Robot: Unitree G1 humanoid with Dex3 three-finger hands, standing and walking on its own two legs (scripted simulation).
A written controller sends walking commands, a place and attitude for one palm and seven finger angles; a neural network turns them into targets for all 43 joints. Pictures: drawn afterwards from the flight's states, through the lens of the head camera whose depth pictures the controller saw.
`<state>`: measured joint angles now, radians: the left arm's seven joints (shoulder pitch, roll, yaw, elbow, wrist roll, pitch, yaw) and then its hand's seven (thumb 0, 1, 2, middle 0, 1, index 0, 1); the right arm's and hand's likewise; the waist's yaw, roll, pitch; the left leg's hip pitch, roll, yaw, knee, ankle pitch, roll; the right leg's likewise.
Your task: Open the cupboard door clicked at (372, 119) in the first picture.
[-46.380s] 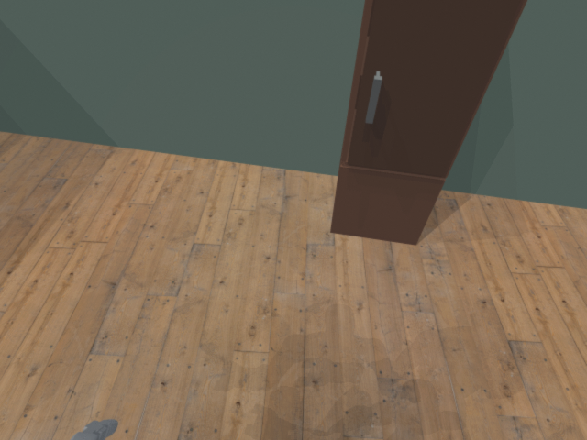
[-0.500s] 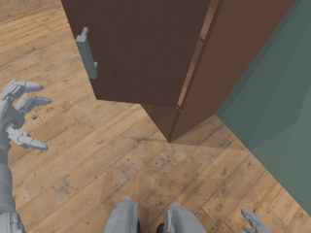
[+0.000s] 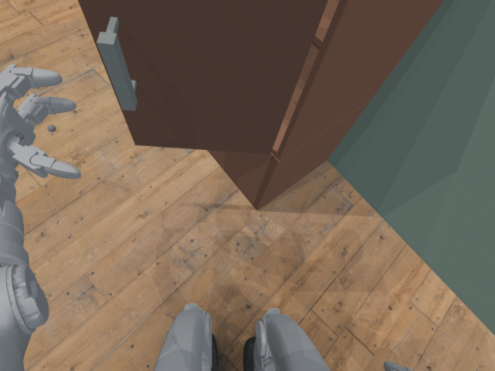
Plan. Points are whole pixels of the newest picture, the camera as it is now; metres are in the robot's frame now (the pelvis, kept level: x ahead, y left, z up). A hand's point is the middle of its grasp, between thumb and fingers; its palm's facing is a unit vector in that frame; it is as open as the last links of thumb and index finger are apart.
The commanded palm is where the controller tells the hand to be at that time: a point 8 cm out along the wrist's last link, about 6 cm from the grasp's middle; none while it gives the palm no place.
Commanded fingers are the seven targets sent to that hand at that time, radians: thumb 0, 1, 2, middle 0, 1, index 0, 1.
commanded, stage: move the hooked fingers beside the handle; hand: left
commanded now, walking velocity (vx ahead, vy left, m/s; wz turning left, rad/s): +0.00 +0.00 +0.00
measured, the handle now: (122, 67) +0.58 +0.21 +0.05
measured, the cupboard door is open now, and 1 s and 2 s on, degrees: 51 51 51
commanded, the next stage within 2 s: slide the fingers in behind the handle in 1.26 s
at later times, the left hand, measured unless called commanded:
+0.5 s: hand (71, 84) +0.53 +0.27 +0.06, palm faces +0.01 -1.00 -0.03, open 14.0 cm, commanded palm +0.53 +0.29 +0.05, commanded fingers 0.00 -0.50 0.30 -0.30 -1.20 -0.30 -1.20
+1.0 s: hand (70, 93) +0.52 +0.27 +0.06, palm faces +0.00 -1.00 -0.03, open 14.0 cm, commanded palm +0.52 +0.29 +0.04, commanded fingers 0.00 -0.50 0.30 -0.30 -1.20 -0.30 -1.20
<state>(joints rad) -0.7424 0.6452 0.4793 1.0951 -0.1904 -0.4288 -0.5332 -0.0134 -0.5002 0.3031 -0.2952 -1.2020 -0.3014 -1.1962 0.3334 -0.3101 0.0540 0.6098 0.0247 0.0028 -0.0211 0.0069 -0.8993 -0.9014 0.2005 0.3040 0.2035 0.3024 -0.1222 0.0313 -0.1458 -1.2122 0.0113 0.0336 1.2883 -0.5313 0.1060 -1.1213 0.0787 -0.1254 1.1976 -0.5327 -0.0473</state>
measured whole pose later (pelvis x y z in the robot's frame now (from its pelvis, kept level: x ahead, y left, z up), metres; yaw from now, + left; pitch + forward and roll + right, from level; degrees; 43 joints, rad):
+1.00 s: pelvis +0.01 +0.00 +0.00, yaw +0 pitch +29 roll -8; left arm -0.96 0.76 0.44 1.25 -0.11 -0.36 -0.46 -0.01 -0.50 0.30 -0.29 -1.20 -0.30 -1.20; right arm 0.35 -0.31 0.09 0.59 0.01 0.09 -0.01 0.00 -0.90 -0.90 0.20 0.30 0.20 0.30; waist -0.19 0.05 -0.14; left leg -1.26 0.02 0.00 1.29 -0.54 0.10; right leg -1.16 0.10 -0.15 1.17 -0.53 -0.05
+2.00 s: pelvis +0.01 +0.00 +0.00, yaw -1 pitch +29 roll -7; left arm -0.95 0.64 0.41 1.20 -0.10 -0.40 -0.36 -0.01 -0.50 0.30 -0.30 -1.20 -0.30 -1.20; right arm 0.36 -0.29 0.08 0.62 0.00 0.09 0.01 0.00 -0.90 -0.90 0.20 0.30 0.20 0.30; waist -0.19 0.06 -0.14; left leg -1.27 0.02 0.01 1.30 -0.54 0.10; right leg -1.17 0.09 -0.14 1.19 -0.53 -0.05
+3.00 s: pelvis +0.01 -0.01 +0.00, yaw +0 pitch +29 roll -6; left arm -0.93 0.58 0.39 1.20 -0.09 -0.45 -0.27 -0.01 -0.50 0.30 -0.30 -1.20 -0.31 -1.20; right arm 0.36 -0.28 0.06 0.62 -0.01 0.08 0.02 0.00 -0.90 -0.90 0.20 0.30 0.20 0.30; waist -0.20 0.06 -0.15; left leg -1.26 0.02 0.02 1.31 -0.55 0.09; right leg -1.17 0.10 -0.13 1.21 -0.55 -0.07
